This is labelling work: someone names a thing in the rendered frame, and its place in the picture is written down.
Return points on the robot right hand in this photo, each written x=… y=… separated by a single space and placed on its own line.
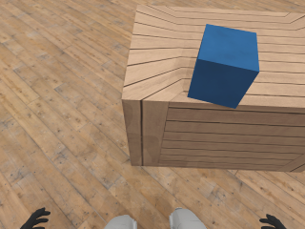
x=273 y=221

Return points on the right robot thigh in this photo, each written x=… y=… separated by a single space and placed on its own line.
x=185 y=219

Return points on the pedestal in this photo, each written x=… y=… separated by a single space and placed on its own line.
x=166 y=128

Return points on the robot left hand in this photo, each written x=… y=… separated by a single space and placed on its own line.
x=34 y=219

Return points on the robot thigh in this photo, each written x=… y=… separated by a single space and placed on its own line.
x=122 y=222
x=185 y=219

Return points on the carton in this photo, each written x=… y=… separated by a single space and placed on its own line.
x=226 y=66

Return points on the left robot thigh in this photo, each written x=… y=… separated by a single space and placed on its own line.
x=122 y=222

